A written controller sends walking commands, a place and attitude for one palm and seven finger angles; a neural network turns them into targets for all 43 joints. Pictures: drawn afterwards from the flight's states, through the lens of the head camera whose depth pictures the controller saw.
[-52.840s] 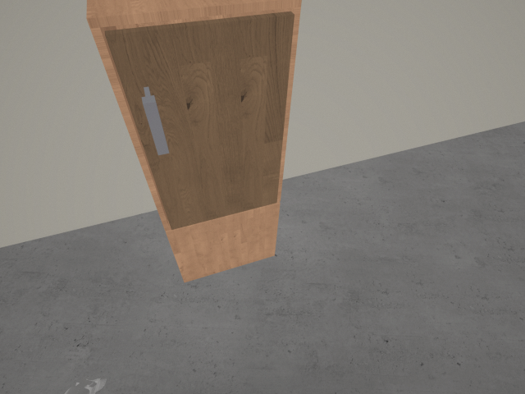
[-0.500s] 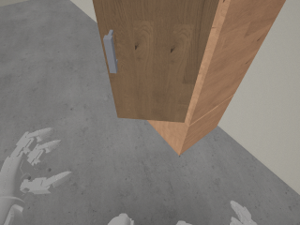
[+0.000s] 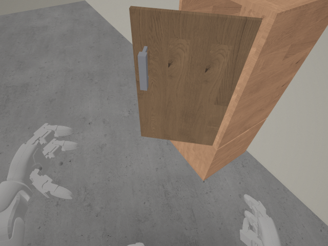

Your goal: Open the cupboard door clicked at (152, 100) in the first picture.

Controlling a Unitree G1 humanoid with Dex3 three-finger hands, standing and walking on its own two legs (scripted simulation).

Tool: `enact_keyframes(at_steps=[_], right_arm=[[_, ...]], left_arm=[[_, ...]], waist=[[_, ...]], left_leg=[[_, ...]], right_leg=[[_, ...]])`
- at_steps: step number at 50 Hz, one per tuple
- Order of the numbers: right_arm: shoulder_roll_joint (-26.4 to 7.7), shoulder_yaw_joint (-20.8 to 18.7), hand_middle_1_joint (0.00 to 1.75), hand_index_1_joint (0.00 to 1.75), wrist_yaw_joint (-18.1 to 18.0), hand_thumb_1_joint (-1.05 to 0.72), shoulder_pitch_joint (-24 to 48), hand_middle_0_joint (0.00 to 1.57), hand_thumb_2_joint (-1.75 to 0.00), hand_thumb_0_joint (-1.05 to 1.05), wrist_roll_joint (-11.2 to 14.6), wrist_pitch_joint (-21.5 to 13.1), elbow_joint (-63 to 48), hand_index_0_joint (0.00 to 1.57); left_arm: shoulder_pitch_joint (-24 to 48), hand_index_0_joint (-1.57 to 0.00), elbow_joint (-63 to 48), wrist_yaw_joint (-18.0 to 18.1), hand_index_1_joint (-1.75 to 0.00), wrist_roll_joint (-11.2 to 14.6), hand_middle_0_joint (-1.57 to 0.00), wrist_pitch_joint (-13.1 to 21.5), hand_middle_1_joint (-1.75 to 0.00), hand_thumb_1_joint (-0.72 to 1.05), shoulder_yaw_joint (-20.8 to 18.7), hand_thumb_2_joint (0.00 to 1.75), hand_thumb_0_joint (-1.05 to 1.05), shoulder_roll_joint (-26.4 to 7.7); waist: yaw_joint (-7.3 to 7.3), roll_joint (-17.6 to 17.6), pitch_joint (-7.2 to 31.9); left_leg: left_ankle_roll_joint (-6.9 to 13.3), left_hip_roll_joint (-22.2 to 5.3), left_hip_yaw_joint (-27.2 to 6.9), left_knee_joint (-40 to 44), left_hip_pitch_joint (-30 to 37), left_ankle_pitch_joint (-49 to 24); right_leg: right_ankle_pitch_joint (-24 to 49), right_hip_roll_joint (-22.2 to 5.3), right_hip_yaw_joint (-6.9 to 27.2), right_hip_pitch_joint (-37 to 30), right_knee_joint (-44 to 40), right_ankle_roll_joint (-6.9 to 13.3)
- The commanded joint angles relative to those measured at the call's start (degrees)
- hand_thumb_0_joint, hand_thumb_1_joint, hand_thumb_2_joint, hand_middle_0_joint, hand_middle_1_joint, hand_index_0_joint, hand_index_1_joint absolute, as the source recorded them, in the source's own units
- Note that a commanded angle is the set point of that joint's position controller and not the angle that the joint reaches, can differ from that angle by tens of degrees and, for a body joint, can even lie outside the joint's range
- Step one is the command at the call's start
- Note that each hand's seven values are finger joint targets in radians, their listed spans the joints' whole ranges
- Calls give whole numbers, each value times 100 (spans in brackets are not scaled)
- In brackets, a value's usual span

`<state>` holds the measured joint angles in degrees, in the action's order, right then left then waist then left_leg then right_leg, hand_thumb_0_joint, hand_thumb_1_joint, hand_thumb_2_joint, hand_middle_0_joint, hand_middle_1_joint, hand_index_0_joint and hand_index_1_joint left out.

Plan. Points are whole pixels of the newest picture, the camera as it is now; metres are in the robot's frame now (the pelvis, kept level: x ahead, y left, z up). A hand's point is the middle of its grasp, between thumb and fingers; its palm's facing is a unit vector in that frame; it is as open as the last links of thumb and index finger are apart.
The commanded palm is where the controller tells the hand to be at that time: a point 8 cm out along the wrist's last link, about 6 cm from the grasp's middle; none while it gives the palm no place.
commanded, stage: raise the hand with hooked fingers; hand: left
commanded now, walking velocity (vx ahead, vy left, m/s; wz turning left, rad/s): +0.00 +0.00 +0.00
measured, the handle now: (144, 68) +0.62 +0.12 +0.09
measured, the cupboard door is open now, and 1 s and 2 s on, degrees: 48 48 48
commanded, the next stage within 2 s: move the hooked fingers beside the handle in 0.70 s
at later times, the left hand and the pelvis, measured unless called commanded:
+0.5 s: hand (66, 144) +0.30 +0.25 +0.10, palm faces -0.02 -1.00 -0.03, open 14.0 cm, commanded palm +0.27 +0.30 +0.11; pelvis +0.01 -0.02 +0.01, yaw -1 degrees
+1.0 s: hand (73, 137) +0.32 +0.24 +0.10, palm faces -0.01 -1.00 -0.01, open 14.0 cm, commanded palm +0.30 +0.28 +0.11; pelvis +0.00 -0.04 +0.01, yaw +0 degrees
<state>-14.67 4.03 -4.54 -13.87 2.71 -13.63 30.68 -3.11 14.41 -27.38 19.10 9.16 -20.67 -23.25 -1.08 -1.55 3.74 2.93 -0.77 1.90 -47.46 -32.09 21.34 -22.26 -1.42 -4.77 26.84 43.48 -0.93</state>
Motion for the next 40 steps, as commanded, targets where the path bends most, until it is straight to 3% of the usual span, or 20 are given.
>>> enact_keyframes(at_steps=[1, 3, 5, 8, 11, 12, 16, 19, 22, 23, 27, 28, 30, 33, 40], right_arm=[[-924, -435, 30, 30, -147, -90, 137, 20, -90, 0, 20, -258, -655, 20], [-940, -419, 30, 30, -146, -90, 112, 20, -90, 0, 5, -249, -603, 20], [-943, -413, 30, 30, -159, -90, 121, 20, -90, 0, 38, -209, -562, 20], [-992, -417, 30, 30, -190, -90, 118, 20, -90, 0, 71, -177, -568, 20], [-1007, -427, 30, 30, -196, -90, 101, 20, -90, 0, 87, -142, -605, 20], [-1008, -437, 30, 30, -184, -90, 84, 20, -90, 0, 92, -142, -617, 20], [-1012, -490, 30, 30, -96, -90, 28, 20, -90, 0, 61, -148, -675, 20], [-992, -478, 30, 30, -62, -90, 21, 20, -90, 0, 34, -140, -661, 20], [-977, -496, 30, 30, -78, -90, 4, 20, -90, 0, 45, -128, -639, 20], [-985, -493, 30, 30, -86, -90, 13, 20, -90, 0, 25, -126, -641, 20], [-956, -495, 30, 30, -122, -90, 18, 20, -90, 0, 63, -120, -609, 20], [-973, -490, 30, 30, -127, -90, 9, 20, -90, 0, 52, -112, -604, 20], [-957, -492, 30, 30, -139, -90, 18, 20, -90, 0, 62, -121, -588, 20], [-971, -479, 30, 30, -153, -90, 24, 20, -90, 0, 71, -110, -565, 20], [-943, -477, 30, 30, -136, -90, 73, 20, -90, 0, 84, -85, -589, 20]], left_arm=[[1758, -30, -1333, -32, -120, 239, -30, 618, -120, -50, -855, 30, 0, -1559], [1820, -30, -1145, -64, -120, 228, -30, 604, -120, -50, -961, 30, 0, -1701], [1834, -30, -757, -190, -120, 220, -30, 459, -120, -50, -851, 30, 0, -1611], [2030, -30, -295, -406, -120, 250, -30, 189, -120, -50, -803, 30, 0, -1646], [2161, -30, -86, -551, -120, 238, -30, 8, -120, -50, -769, 30, 0, -1724], [2046, -30, -27, -564, -120, 254, -30, 4, -120, -50, -749, 30, 0, -1663], [1851, -30, -254, -529, -120, 336, -30, 205, -120, -50, -953, 30, 0, -1770], [1971, -30, -451, -403, -120, 320, -30, 389, -120, -50, -1071, 30, 0, -1898], [1994, -30, -467, -291, -120, 279, -30, 474, -120, -50, -1081, 30, 0, -1871], [2041, -30, -491, -273, -120, 285, -30, 489, -120, -50, -1174, 30, 0, -1996], [2010, -30, -427, -317, -120, 266, -30, 489, -120, -50, -1007, 30, 0, -1817], [2055, -30, -426, -340, -120, 302, -30, 484, -120, -50, -1028, 30, 0, -1866], [2030, -30, -418, -390, -120, 314, -30, 497, -120, -50, -1035, 30, 0, -1865], [2018, -30, -162, -453, -120, 371, -30, 446, -120, -50, -947, 30, 0, -1759], [2083, -30, -64, -484, -120, 376, -30, 456, -120, -50, -975, 30, 0, -1780]], waist=[[103, -567, 1278], [53, -692, 1335], [99, -698, 1206], [96, -440, 985], [111, -475, 1000], [100, -266, 1017], [23, -153, 1278], [3, -450, 1271], [52, -440, 1211], [23, -450, 1174], [106, -529, 1192], [100, -346, 1168], [95, -462, 1316], [140, -134, 1025], [102, -115, 1177]], left_leg=[[-272, -44, -683, 1064, 1630, -1261], [-291, -26, -675, 1069, 1672, -1476], [-271, -26, -619, 1100, 1617, -1443], [-233, 5, -622, 1169, 1454, -1312], [-201, 29, -569, 1200, 1474, -1267], [-190, 26, -571, 1198, 1445, -1278], [-174, 53, -490, 1114, 1508, -1650], [-178, 65, -430, 1119, 1526, -1637], [-160, 63, -397, 1139, 1460, -1421], [-146, 79, -374, 1107, 1433, -1452], [-118, 89, -307, 1096, 1440, -1333], [-105, 90, -299, 1049, 1390, -1364], [-99, 104, -264, 1017, 1421, -1456], [-90, 95, -260, 986, 1271, -1383], [-92, 116, -211, 930, 1194, -1426]], right_leg=[[899, 375, -7, 86, -551, 300], [1051, 372, 2, -62, -572, 327], [1088, 346, 5, -49, -649, 300], [1078, 350, 9, -146, -757, 313], [1080, 324, 29, -113, -834, 291], [1094, 325, 18, -143, -844, 284], [1447, 334, 64, -317, -808, 283], [1456, 345, 100, -344, -794, 305], [1289, 323, 122, -305, -834, 272], [1351, 324, 172, -385, -848, 290], [1333, 286, 230, -372, -917, 242], [1406, 294, 277, -452, -930, 246], [1569, 270, 311, -517, -916, 224], [1552, 275, 347, -417, -957, 199], [1698, 210, 446, -530, -929, 154]])
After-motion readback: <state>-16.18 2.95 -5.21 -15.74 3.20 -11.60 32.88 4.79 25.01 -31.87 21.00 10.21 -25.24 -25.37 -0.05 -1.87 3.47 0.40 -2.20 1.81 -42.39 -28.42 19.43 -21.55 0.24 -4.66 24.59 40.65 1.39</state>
